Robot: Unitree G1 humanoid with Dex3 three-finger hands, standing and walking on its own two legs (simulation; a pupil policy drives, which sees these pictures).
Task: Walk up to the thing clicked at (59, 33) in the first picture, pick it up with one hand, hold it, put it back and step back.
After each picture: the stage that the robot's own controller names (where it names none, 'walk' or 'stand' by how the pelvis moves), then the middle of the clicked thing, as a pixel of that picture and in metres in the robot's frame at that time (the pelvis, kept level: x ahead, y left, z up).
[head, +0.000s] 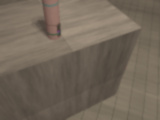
stand; (51, 14) +0.68 +0.17 +0.09
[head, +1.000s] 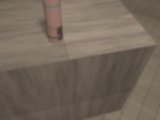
rise first; (53, 15) +0.62 +0.18 +0.11
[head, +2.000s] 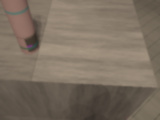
rise first; (21, 22) +0.49 +0.24 +0.13
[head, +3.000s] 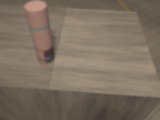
stand; (41, 36) +0.50 +0.18 +0.10
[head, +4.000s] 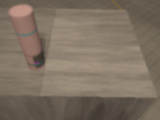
stand; (30, 41) +0.47 +0.21 +0.09
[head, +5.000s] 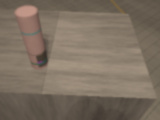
stand; (34, 41) +0.49 +0.20 +0.09
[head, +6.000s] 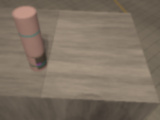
stand; (32, 43) +0.47 +0.20 +0.09
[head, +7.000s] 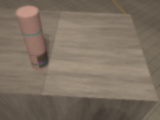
rise first; (34, 41) +0.48 +0.20 +0.09
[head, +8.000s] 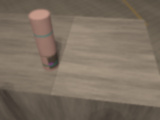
rise first; (46, 43) +0.49 +0.19 +0.09
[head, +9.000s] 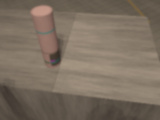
go down; (48, 40) +0.49 +0.19 +0.09
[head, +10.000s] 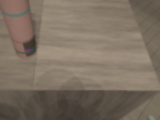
go down; (19, 24) +0.47 +0.18 +0.13
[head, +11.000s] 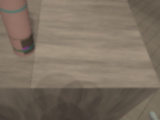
approach; (17, 21) +0.48 +0.18 +0.14
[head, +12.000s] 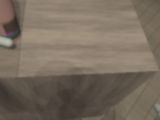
close in; out of the picture +0.50 +0.19 +0.17
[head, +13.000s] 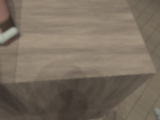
lift; out of the picture +0.51 +0.21 +0.17
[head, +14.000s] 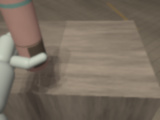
lift; (23, 25) +0.34 +0.15 +0.30
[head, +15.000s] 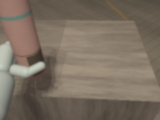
hold; (22, 35) +0.34 +0.16 +0.27
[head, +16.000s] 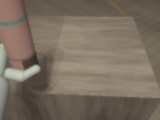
hold; (17, 38) +0.33 +0.17 +0.26
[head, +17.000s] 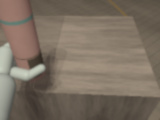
crouch; (23, 38) +0.34 +0.16 +0.25
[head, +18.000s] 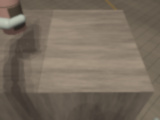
crouch; out of the picture +0.47 +0.20 +0.31
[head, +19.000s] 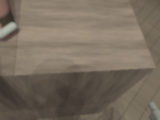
lower; out of the picture +0.52 +0.20 +0.17
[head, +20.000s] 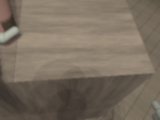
lower; out of the picture +0.51 +0.20 +0.16
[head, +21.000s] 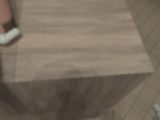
lower; out of the picture +0.51 +0.20 +0.16
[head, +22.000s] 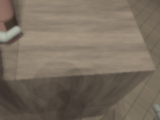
lower; out of the picture +0.51 +0.19 +0.17
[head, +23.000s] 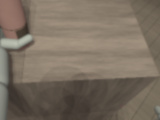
draw back; (9, 10) +0.49 +0.18 +0.16
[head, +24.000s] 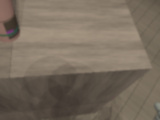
rise; out of the picture +0.50 +0.18 +0.17
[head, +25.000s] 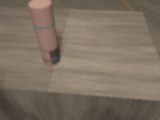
sink last; (46, 36) +0.48 +0.17 +0.13
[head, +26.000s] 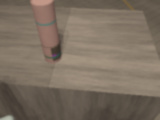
stand; (48, 33) +0.50 +0.17 +0.13
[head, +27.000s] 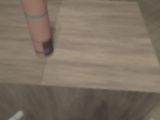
stand; (39, 26) +0.49 +0.17 +0.15
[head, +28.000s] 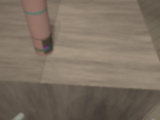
stand; (38, 23) +0.49 +0.17 +0.16
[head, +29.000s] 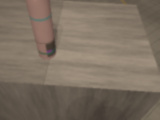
stand; (43, 28) +0.50 +0.17 +0.13
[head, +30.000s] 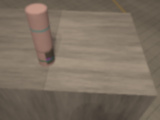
walk; (42, 38) +0.50 +0.18 +0.09
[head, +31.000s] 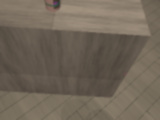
walk; out of the picture +0.73 +0.18 +0.11
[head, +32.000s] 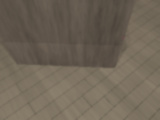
walk; out of the picture +1.07 +0.19 +0.11
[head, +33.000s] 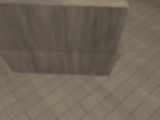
stand; out of the picture +1.09 +0.19 +0.09
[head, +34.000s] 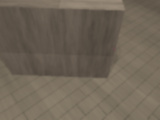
stand; out of the picture +1.11 +0.19 +0.09
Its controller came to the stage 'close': yes
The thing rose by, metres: 0.21
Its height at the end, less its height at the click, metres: +0.00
